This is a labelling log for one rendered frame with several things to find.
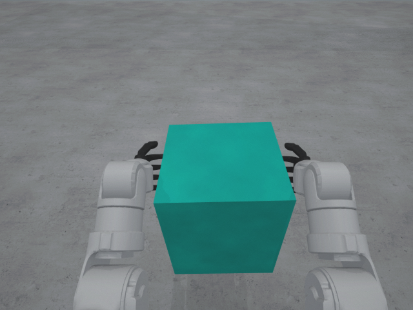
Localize robot left forearm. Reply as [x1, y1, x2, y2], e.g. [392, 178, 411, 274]
[73, 158, 154, 310]

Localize right robot upper arm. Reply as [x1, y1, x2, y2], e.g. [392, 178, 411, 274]
[305, 267, 387, 310]

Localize left robot upper arm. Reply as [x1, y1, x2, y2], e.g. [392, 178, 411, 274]
[74, 265, 149, 310]

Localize robot right hand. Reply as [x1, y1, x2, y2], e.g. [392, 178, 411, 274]
[282, 143, 310, 193]

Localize robot left hand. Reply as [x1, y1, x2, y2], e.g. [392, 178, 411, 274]
[134, 141, 163, 191]

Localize robot right forearm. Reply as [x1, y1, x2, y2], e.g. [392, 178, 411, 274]
[293, 160, 388, 310]

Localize carton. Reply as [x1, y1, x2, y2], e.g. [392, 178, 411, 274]
[154, 122, 296, 274]

